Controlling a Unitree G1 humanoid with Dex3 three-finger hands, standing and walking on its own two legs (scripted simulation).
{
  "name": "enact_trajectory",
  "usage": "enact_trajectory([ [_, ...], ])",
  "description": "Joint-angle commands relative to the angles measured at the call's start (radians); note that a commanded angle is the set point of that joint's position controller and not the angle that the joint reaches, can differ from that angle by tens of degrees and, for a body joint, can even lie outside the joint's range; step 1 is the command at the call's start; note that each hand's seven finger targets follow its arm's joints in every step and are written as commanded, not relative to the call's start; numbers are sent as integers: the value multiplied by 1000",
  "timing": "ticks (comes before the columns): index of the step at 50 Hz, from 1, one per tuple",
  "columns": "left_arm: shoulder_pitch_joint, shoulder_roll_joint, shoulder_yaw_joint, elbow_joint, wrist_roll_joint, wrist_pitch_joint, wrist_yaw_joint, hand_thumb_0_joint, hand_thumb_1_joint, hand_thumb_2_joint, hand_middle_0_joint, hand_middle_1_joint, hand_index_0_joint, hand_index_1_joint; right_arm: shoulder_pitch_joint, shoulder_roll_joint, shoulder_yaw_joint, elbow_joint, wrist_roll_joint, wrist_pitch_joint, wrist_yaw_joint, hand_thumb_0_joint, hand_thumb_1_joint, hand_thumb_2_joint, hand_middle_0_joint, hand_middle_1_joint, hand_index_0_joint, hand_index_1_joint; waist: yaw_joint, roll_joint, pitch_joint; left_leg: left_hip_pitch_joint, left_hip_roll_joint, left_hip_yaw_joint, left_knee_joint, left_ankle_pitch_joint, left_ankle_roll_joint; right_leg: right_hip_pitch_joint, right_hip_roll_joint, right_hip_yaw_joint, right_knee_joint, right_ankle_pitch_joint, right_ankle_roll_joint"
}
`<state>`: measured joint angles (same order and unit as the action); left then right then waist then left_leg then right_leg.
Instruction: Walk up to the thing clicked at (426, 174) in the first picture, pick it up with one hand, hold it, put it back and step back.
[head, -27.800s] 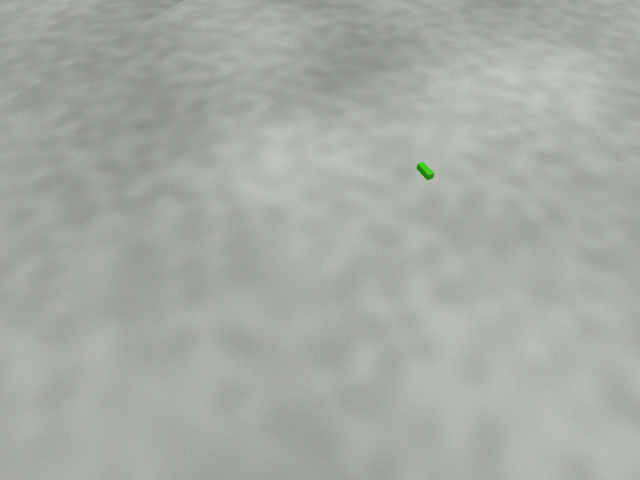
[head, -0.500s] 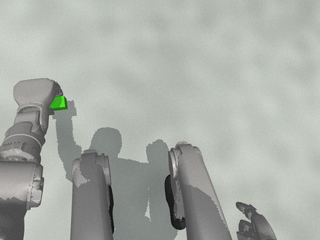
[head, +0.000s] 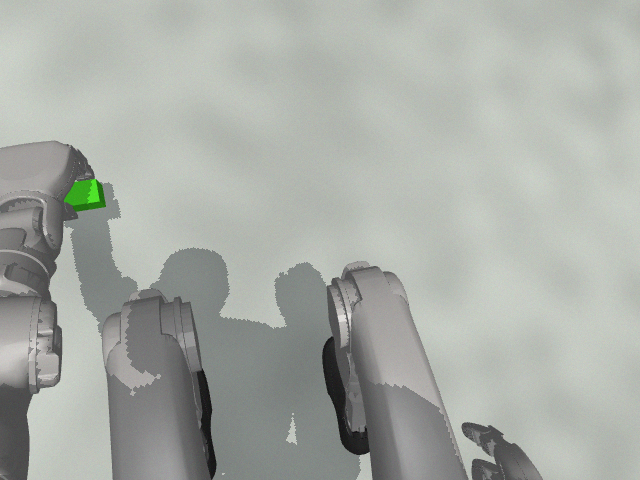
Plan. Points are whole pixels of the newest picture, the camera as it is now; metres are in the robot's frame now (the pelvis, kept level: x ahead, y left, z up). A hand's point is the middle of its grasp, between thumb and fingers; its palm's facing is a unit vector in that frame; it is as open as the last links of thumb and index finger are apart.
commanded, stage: crouch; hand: left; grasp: from above
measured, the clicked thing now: (65, 198) +0.47 +0.28 -0.21
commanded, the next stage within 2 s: lower in 0.20 s
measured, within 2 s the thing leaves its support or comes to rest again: rests again in 1.46 s
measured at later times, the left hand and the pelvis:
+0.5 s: hand (69, 209) +0.45 +0.28 -0.22, palm faces -0.48 -0.09 -0.87, open 6.2 cm; pelvis +0.00 +0.00 -0.04, yaw -2 degrees
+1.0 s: hand (88, 215) +0.46 +0.27 -0.28, palm faces -0.47 -0.11 -0.87, open 6.2 cm; pelvis +0.01 +0.00 -0.06, yaw -4 degrees
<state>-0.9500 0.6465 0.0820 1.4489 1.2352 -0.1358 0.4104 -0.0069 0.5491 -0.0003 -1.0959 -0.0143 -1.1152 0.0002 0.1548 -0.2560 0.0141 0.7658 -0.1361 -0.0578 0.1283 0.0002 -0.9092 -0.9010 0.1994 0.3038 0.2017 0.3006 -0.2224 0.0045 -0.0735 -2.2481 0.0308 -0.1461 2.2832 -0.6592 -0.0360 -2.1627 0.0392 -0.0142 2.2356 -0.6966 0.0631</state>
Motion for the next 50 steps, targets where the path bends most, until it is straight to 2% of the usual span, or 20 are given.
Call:
enact_trajectory([
  [1, -365, 265, 32, -129, -7, -1, 56, 0, 860, 73, -1229, -51, -1252, -27, 196, -237, -64, -12, -5, -13, -14, 0, -899, -900, 200, 300, 200, 300, -11, 248, -708, 522, -15, 118, -202, 127, 59, 286, 10, -123, -227, 204, -93],
  [3, -372, 273, 29, -107, 1, -5, 58, 0, 866, 68, -1230, -51, -1255, -27, 199, -239, -56, -11, -8, -17, -13, 0, -900, -900, 200, 300, 200, 300, -24, 252, -665, 492, -17, 117, -190, 103, 60, 267, 9, -127, -219, 181, -94],
  [8, -388, 288, 33, -94, 4, -17, 64, 0, 853, 52, -1214, -51, -1241, -25, 204, -250, -44, -3, -16, -23, -8, 0, -899, -899, 200, 300, 200, 300, -31, 261, -661, 464, -19, 114, -166, 92, 59, 248, 11, -135, -192, 171, -94],
  [10, -382, 310, 39, -80, 3, -18, 66, 0, 846, 67, -1222, -44, -1242, -25, 193, -253, -38, -4, -15, -22, -9, 0, -900, -900, 200, 300, 200, 300, -21, 265, -663, 454, -18, 111, -159, 84, 59, 240, 14, -140, -181, 162, -96],
  [13, -342, 291, 32, -52, 12, -18, 69, 0, 864, 69, -1247, -38, -1263, -22, 198, -254, -30, -3, -19, -23, -6, 0, -904, -901, 200, 300, 199, 300, -26, 263, -647, 460, -19, 110, -146, 105, 57, 237, 13, -144, -168, 188, -94],
  [16, -358, 304, 37, -76, -3, -17, 71, 0, 824, 78, -1250, 0, -1253, 0, 197, -254, -29, 5, -16, -22, -4, 0, -903, -900, 200, 300, 200, 300, -17, 266, -665, 450, -18, 114, -128, 132, 59, 253, 18, -139, -161, 220, -91],
  [17, -352, 316, 41, -72, 3, -15, 72, 0, 835, 88, -1250, -15, -1256, -10, 198, -258, -27, 0, -18, -21, -3, 0, -903, -900, 200, 300, 200, 300, -24, 265, -669, 443, -17, 114, -115, 142, 61, 262, 19, -140, -156, 232, -88],
  [19, -330, 281, 28, -40, 0, -16, 76, 0, 861, 114, -1267, -34, -1274, -28, 196, -253, -21, 5, -22, -21, -1, 0, -902, -899, 200, 300, 200, 300, -33, 258, -653, 435, -16, 109, -107, 156, 57, 250, 19, -147, -137, 243, -88],
  [22, -334, 299, 29, -23, 2, -25, 78, 0, 874, 126, -1275, -49, -1282, -43, 193, -257, -15, 3, -26, -24, 4, 0, -903, -899, 200, 300, 200, 300, -43, 247, -612, 401, -17, 106, -89, 148, 61, 248, 23, -148, -136, 242, -85],
  [28, -326, 344, 68, -62, 15, -51, 109, 0, 916, 155, -1301, -80, -1311, -72, 184, -269, -9, -1, -35, -26, 10, 0, -904, -899, 200, 300, 200, 300, -35, 305, -661, 454, -15, 98, -68, 186, 50, 249, 25, -161, -91, 275, -87],
  [29, -313, 330, 63, -41, 17, -50, 115, 0, 941, 176, -1322, -94, -1329, -87, 181, -267, -9, -2, -39, -27, 16, 0, -905, -899, 200, 300, 199, 300, -46, 298, -639, 442, -13, 99, -58, 182, 52, 246, 27, -161, -90, 277, -86],
  [31, -329, 365, 83, -54, 24, -54, 131, 0, 946, 149, -1314, -86, -1326, -74, 174, -278, -11, -4, -43, -26, 16, 0, -903, -899, 200, 300, 200, 300, -47, 307, -642, 428, -14, 99, -54, 165, 52, 233, 26, -163, -90, 261, -87],
  [34, -334, 353, 78, -44, 25, -48, 146, 0, 929, 168, -1313, -78, -1318, -73, 177, -277, -4, -1, -49, -32, 22, 0, -904, -899, 200, 300, 199, 300, -60, 297, -619, 418, -12, 98, -39, 167, 54, 232, 28, -163, -88, 270, -83],
  [36, -321, 355, 80, -44, 26, -43, 154, 0, 930, 170, -1311, -46, -1315, -42, 176, -279, -3, 1, -53, -36, 26, 0, -895, -895, 200, 300, 200, 300, -53, 330, -624, 441, -11, 96, -42, 175, 51, 228, 29, -166, -80, 275, -85],
  [41, -323, 345, 71, 28, 15, -39, 166, 0, 942, 132, -1293, -60, -1310, -42, 170, -290, 10, 2, -62, -46, 38, 0, -892, -893, 200, 300, 200, 300, -80, 289, -585, 389, -11, 85, -20, 151, 55, 212, 32, -180, -70, 253, -83],
  [42, -320, 370, 79, 24, 14, -42, 171, 0, 933, 132, -1289, -57, -1305, -41, 161, -292, 16, -1, -62, -47, 38, 0, -891, -893, 201, 300, 200, 300, -70, 297, -583, 387, -10, 82, -19, 146, 56, 214, 35, -180, -73, 248, -84],
  [46, -318, 381, 71, 44, 20, -49, 175, 0, 934, 140, -1285, -80, -1305, -60, 161, -296, 28, 0, -70, -62, 47, 0, -895, -894, 200, 300, 200, 300, -87, 289, -579, 393, -8, 75, -2, 163, 56, 237, 41, -185, -63, 272, -79],
  [48, -300, 402, 94, 53, 14, -53, 188, 0, 940, 134, -1295, -60, -1311, -44, 153, -306, 36, -4, -71, -65, 49, 0, -893, -894, 200, 300, 200, 300, -74, 285, -587, 389, -7, 73, 3, 173, 56, 253, 43, -187, -62, 281, -79],
  [49, -307, 409, 95, 45, 14, -57, 193, 0, 949, 135, -1297, -77, -1316, -57, 155, -314, 41, -7, -75, -68, 51, 0, -896, -895, 200, 300, 200, 300, -85, 296, -568, 383, -6, 75, 12, 181, 55, 259, 41, -191, -62, 286, -80],
  [50, -312, 425, 110, 25, 15, -62, 200, 0, 949, 168, -1301, -83, -1315, -67, 164, -310, 44, -1, -78, -68, 53, 0, -893, -894, 200, 300, 200, 300, -83, 294, -609, 399, -3, 71, 11, 205, 55, 291, 45, -193, -58, 316, -75],
])
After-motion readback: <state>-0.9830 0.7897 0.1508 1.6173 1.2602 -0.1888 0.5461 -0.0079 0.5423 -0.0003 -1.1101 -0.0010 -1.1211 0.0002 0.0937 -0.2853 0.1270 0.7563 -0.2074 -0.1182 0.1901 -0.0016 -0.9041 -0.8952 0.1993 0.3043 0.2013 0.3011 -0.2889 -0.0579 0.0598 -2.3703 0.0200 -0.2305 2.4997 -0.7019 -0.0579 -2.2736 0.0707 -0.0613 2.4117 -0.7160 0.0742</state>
